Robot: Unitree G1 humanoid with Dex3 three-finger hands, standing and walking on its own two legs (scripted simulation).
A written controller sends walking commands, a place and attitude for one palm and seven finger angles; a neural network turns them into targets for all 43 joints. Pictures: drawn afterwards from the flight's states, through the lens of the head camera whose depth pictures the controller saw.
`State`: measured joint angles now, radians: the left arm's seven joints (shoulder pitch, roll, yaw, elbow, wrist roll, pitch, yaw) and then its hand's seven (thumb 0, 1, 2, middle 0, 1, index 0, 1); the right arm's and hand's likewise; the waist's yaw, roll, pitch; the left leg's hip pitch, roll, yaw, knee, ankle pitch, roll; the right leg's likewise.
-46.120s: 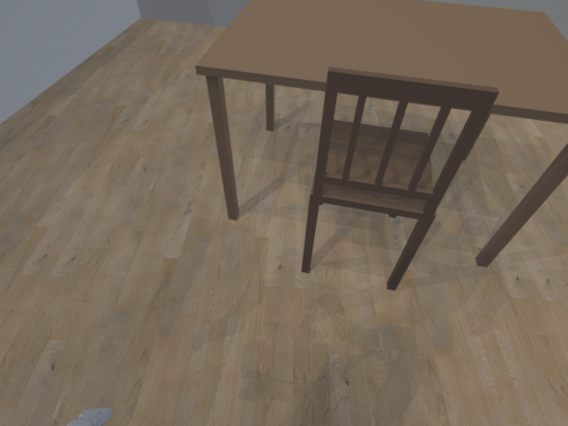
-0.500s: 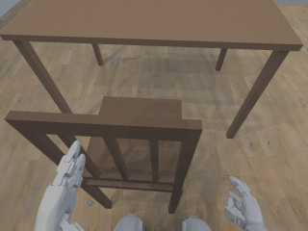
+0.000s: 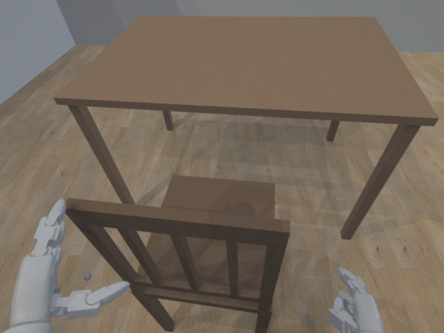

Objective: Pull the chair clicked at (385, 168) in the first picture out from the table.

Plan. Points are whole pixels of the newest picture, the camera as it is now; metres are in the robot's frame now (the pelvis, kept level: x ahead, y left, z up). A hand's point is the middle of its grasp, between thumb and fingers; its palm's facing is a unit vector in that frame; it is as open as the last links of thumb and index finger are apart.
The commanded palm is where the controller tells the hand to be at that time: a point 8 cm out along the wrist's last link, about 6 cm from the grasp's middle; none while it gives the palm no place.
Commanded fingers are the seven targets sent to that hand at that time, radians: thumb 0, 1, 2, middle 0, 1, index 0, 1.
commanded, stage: draw the hand back to the body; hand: left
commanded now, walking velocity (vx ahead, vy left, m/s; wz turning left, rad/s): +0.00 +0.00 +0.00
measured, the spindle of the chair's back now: (187, 262) +0.27 +0.12 -0.06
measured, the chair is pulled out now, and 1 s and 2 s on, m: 0.30 0.30 0.30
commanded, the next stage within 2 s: step back with the hand held close in 0.72 s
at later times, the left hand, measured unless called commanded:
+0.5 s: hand (40, 217) +0.21 +0.27 +0.18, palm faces +0.46 -0.78 -0.43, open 7.9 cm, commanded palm +0.16 +0.31 +0.20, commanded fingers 0.00 0.90 0.90 -0.20 -0.30 -0.20 -0.30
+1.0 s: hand (31, 209) +0.22 +0.27 +0.20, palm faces +0.43 -0.76 -0.48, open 7.4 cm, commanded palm +0.16 +0.31 +0.20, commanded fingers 0.00 0.90 0.90 -0.20 -0.30 -0.20 -0.30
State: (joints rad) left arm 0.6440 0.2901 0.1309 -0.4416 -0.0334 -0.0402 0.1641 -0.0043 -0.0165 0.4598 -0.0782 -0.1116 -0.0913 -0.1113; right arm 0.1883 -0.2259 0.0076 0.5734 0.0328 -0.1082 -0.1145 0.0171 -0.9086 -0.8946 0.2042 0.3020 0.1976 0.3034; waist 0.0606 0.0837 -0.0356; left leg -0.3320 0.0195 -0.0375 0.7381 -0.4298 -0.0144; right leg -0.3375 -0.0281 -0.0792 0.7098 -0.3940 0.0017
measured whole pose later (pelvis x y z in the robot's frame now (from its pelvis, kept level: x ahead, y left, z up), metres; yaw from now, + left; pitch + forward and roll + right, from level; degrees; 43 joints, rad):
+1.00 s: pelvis +0.00 +0.01 +0.02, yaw -3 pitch -1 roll -1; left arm 0.47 0.37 0.42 -0.43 -0.06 -0.14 0.13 0.02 0.89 0.90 -0.21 -0.30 -0.21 -0.30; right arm 0.13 -0.23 0.00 0.62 0.01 -0.07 -0.06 0.02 -0.91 -0.89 0.21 0.30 0.20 0.30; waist 0.05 0.09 0.05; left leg -0.16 0.02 0.02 0.48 -0.31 0.00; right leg -0.17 -0.02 -0.03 0.43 -0.24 0.02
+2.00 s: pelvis -0.08 +0.02 +0.01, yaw -2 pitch +2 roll -1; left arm 0.58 0.45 0.49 -0.55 -0.04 -0.23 0.17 0.02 0.89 0.90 -0.21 -0.30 -0.22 -0.30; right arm 0.18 -0.18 -0.02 0.61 -0.01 -0.11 -0.08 0.02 -0.91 -0.89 0.21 0.30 0.20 0.30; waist 0.01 0.01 0.06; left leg -0.44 0.01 0.00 0.64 -0.25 0.02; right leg -0.38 -0.01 -0.02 0.62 -0.27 0.01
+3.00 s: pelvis -0.23 +0.03 +0.02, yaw -2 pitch -2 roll -2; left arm 0.57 0.40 0.42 -0.47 -0.03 -0.19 0.14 0.02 0.89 0.90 -0.21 -0.30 -0.22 -0.30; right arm 0.27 -0.21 -0.01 0.67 0.00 -0.12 -0.05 0.02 -0.91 -0.89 0.21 0.30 0.20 0.30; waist -0.01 0.02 0.00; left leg -0.34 0.01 -0.03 0.60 -0.31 0.02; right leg -0.24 0.01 -0.02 0.48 -0.21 0.01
